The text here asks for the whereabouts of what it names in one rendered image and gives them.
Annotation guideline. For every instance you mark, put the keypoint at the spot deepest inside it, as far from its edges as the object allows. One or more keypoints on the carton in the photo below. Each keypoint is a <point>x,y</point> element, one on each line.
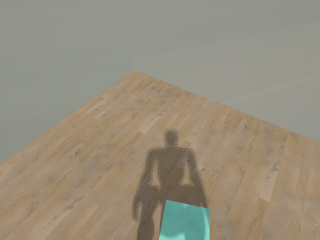
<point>185,222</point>

